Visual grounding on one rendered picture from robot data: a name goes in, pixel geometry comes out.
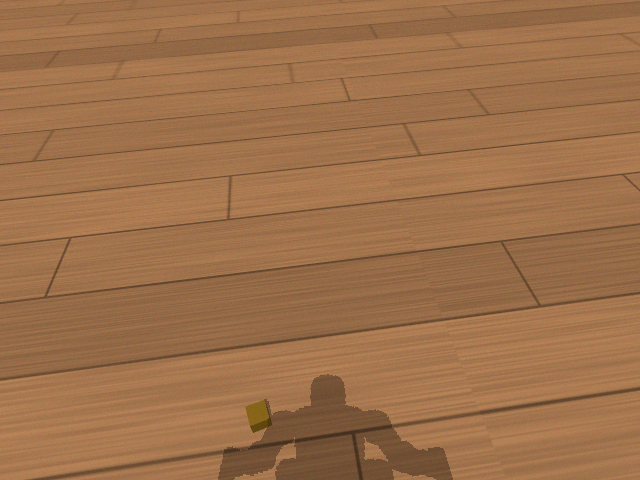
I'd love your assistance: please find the cube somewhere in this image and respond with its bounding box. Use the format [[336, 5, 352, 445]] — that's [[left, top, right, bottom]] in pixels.
[[245, 400, 272, 433]]

